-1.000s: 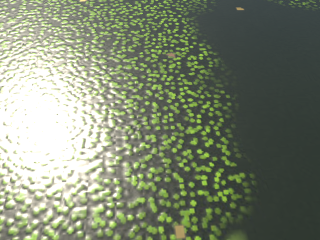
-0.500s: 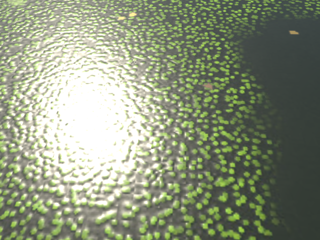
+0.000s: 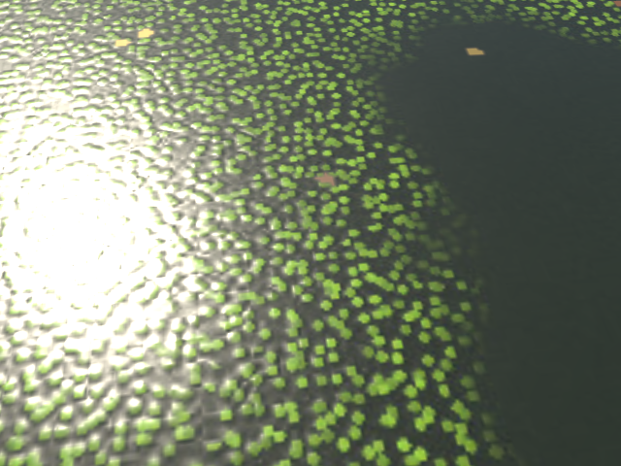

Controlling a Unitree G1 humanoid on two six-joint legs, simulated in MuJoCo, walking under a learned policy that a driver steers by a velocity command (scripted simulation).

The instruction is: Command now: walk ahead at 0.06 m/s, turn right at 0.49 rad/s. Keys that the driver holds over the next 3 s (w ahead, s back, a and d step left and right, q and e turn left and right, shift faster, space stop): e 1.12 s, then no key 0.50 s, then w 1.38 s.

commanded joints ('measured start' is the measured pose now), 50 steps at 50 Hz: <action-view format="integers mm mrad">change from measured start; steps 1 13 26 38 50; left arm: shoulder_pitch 65 -5 6 47 -33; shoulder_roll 41 188 180 176 114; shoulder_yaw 7 43 38 51 16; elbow -56 -135 -161 -179 -280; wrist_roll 4 26 10 0 -4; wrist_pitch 5 -58 -33 -2 11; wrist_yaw -10 -26 -5 -8 -58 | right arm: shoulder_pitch -65 -75 -78 -55 17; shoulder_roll -171 -157 -134 -159 -263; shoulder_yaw -41 -64 -51 -42 -68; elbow -55 -50 -60 -94 -92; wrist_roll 5 22 37 22 40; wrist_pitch -7 30 -5 -9 22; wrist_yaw -16 -21 8 9 15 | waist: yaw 22 -8 21 29 -31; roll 166 -102 -129 159 213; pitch -160 -87 -125 -84 -99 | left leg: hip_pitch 74 -350 -126 272 284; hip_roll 269 -13 -78 227 264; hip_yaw -153 -192 -223 -375 -158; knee -206 674 293 -95 -81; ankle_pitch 30 -342 -245 241 244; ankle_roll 194 -72 -118 158 152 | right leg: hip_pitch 121 374 381 -108 149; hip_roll -28 -200 -127 94 29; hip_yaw -2 367 429 160 -38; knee -111 -742 -677 181 -344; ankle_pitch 78 391 473 -24 103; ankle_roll -14 -268 -281 16 -7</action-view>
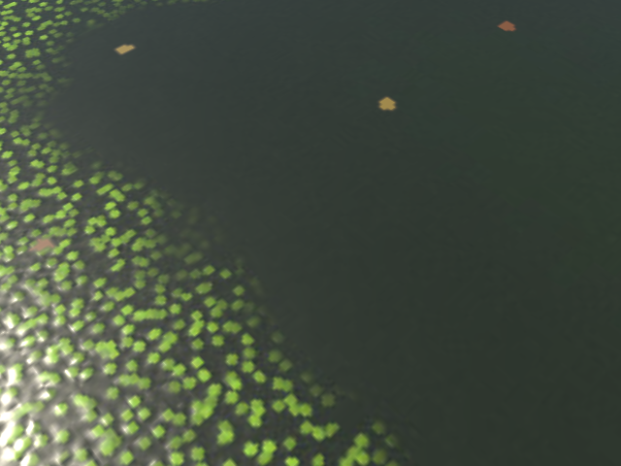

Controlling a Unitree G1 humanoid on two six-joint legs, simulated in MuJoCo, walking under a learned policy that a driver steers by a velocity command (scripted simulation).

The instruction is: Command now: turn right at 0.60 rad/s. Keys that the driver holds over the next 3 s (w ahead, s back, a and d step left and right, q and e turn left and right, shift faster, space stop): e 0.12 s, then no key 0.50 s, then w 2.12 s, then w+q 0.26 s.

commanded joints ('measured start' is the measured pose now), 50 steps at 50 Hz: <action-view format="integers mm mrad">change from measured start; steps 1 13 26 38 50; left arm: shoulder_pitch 3 -17 38 -5 295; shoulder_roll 98 113 45 8 42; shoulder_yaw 31 13 -30 -19 -9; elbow -82 -86 8 26 127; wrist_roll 1 32 50 1 19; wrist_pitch -6 -75 -80 -110 -150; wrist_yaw -15 26 4 2 -10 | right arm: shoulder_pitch -34 4 59 131 -63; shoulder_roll -222 -134 -179 -174 -69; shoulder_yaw -54 -36 -16 -7 13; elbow -59 -69 -71 -28 -148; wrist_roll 22 2 -26 17 26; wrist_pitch -10 -7 -35 -66 -124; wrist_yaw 7 0 17 7 65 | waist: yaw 13 5 41 0 82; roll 186 -117 66 182 -69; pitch -128 -172 -164 43 -29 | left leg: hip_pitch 97 -345 154 -13 -717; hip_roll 236 -25 98 222 28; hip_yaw -120 -152 -251 -524 -147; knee -36 653 -10 -187 654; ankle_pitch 369 -92 446 -544 -68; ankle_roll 187 -50 41 230 76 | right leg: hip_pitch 86 288 116 -58 619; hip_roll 23 -156 -4 80 -210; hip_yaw -64 245 203 -3 325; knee -179 -461 -311 -103 -561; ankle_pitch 79 513 202 -101 433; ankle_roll -47 -296 -154 -139 -287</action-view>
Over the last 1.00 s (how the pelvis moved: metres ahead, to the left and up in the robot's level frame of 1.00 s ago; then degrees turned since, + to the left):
0.03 -0.03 0.01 -35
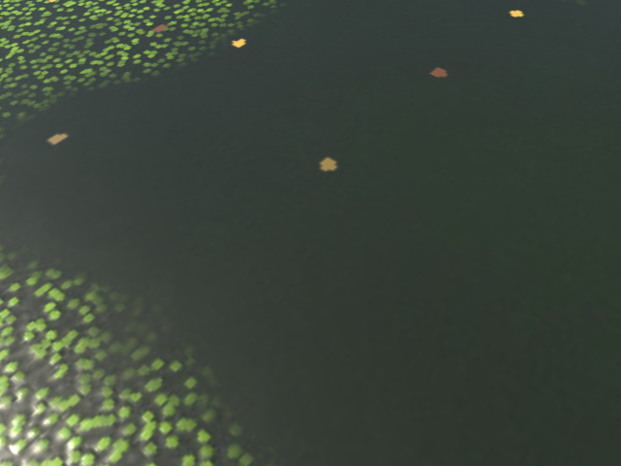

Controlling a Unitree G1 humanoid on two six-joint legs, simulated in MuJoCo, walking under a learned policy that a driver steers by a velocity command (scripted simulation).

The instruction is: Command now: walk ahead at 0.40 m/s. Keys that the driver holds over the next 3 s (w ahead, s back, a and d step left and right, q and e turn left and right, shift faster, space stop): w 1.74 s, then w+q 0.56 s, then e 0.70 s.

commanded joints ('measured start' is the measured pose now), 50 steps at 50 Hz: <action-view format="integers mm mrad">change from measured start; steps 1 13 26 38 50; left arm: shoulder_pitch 45 39 -139 -448 -175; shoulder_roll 99 196 98 89 119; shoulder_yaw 13 37 13 -7 15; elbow -38 -8 -106 -218 -112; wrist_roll -2 -6 6 -12 6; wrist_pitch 4 23 19 -25 -27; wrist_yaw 9 35 38 -27 -12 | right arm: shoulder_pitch -157 -87 10 206 107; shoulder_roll -45 -136 -112 -170 -79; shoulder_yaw -8 -44 -35 -46 -15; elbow -119 -150 -39 48 -29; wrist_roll -5 -8 -34 -10 -15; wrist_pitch -25 -17 -45 18 0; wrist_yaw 32 28 14 -12 -4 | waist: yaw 20 -125 -23 -120 -56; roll -113 -155 18 30 -100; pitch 50 -60 43 63 -41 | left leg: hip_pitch -392 233 232 557 -132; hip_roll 75 -78 175 229 111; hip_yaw -12 79 -191 -116 -68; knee -59 -551 -996 -847 32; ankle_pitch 116 343 246 483 98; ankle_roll -4 69 222 149 -33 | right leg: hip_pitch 263 154 -558 -543 -17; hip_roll -272 -242 -212 -109 -273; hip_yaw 268 50 79 12 236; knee -196 56 611 100 -220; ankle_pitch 418 954 211 294 361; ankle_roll -159 -55 69 24 -196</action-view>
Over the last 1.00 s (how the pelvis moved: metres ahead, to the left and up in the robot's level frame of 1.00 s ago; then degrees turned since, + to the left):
0.11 -0.06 0.00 -10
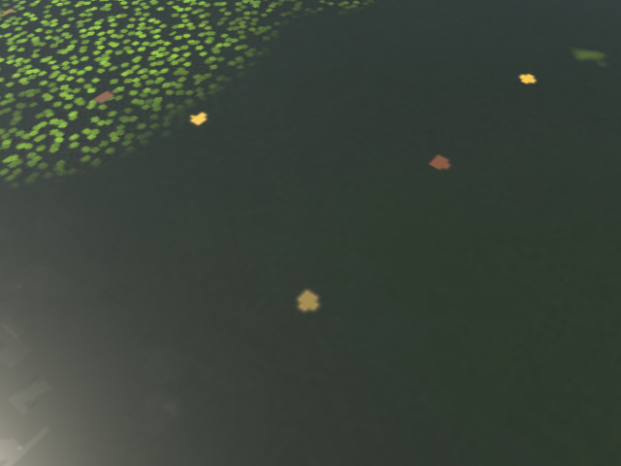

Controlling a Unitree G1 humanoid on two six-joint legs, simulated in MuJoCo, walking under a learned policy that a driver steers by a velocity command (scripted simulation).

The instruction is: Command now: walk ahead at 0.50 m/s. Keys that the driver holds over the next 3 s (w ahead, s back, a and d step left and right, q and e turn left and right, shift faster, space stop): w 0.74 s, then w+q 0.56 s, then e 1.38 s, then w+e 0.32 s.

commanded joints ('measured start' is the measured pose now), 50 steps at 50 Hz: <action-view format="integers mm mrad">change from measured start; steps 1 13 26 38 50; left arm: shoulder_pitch -4 127 66 -292 21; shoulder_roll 127 199 108 54 110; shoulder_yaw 33 56 28 6 38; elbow -40 66 24 -91 -12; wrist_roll -5 -28 -15 -15 -2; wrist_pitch -25 11 11 -4 -17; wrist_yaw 2 31 34 3 15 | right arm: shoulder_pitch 29 -289 -34 148 58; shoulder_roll -53 -52 -74 -124 -111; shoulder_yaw -15 -7 -30 -40 -40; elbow -59 -167 -73 40 -14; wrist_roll -7 -4 -26 -4 26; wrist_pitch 8 -14 -32 -1 -4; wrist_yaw -4 31 22 -10 -23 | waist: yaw -26 51 6 -102 66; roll -102 -100 49 9 -110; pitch -52 35 -74 45 -132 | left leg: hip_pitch -144 -136 341 471 -227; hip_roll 75 15 155 137 18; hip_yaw -34 0 -227 -60 -87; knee -52 -597 -960 -982 114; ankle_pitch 70 347 300 402 -61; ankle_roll -28 4 207 173 12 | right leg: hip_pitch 131 287 -325 -402 363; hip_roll -274 -298 -187 -128 -376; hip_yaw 264 137 130 66 424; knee -243 -211 709 162 -131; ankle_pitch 211 195 -104 250 -69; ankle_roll -202 -127 32 57 -138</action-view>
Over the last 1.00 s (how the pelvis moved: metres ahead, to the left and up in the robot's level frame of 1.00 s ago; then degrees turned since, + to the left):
0.55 0.00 0.00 0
